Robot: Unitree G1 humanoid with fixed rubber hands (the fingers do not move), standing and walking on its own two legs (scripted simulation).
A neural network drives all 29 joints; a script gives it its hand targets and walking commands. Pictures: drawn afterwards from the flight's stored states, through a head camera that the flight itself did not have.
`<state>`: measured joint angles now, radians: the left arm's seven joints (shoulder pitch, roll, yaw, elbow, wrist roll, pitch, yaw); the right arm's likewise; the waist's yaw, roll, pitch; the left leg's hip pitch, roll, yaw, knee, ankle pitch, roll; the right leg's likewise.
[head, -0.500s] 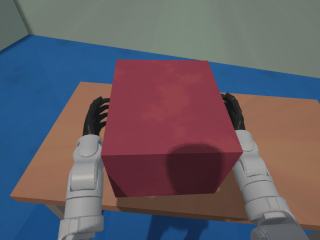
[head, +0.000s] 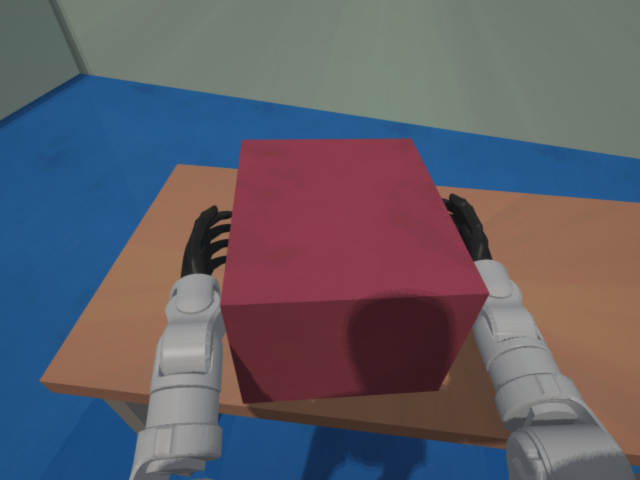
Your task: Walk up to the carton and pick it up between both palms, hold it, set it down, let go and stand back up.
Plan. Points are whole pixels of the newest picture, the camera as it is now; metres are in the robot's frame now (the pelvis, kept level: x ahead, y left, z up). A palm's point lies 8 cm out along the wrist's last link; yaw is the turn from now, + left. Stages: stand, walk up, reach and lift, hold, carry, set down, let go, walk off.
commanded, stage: set down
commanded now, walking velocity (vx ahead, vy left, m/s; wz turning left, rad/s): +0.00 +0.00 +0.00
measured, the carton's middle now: (334, 258) +0.39 +0.02 +0.08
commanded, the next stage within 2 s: none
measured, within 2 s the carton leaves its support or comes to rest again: neither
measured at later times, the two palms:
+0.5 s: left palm (223, 281) +0.36 +0.17 +0.07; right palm (467, 245) +0.42 -0.17 +0.08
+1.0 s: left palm (227, 282) +0.37 +0.17 +0.05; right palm (459, 236) +0.45 -0.17 +0.07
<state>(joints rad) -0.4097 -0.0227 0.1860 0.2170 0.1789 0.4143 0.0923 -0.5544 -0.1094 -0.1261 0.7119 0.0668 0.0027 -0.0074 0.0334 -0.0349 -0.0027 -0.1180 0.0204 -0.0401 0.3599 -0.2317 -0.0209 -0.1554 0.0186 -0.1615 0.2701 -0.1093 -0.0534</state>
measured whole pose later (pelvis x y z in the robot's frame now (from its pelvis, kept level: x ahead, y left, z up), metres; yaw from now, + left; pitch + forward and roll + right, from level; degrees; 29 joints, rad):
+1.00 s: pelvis +0.00 -0.03 +0.00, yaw -1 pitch +14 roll +1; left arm -0.60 -0.06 0.33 0.78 0.11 0.00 0.15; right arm -0.88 -0.21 -0.14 1.25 -0.02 -0.24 0.04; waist 0.15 0.02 -0.15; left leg -0.38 0.04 -0.03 0.32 -0.18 -0.06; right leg -0.45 0.04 -0.16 0.29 -0.09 -0.09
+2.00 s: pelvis -0.01 -0.03 -0.01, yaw -2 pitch +21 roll +1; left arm -0.70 -0.11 0.44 0.87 0.12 -0.13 0.16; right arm -1.02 -0.27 -0.32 1.45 -0.16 -0.37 0.11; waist 0.20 0.02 -0.19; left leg -0.55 0.04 0.00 0.34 -0.15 -0.05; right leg -0.63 0.03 -0.13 0.30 -0.05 -0.09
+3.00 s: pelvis -0.01 -0.03 -0.01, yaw -3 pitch +24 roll +1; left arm -0.64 -0.11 0.50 0.83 0.21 -0.23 0.14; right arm -0.96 -0.20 -0.45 1.36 -0.29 -0.40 0.15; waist 0.17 -0.02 -0.18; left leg -0.60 0.05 0.02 0.35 -0.16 -0.05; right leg -0.69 0.05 -0.11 0.31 -0.04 -0.10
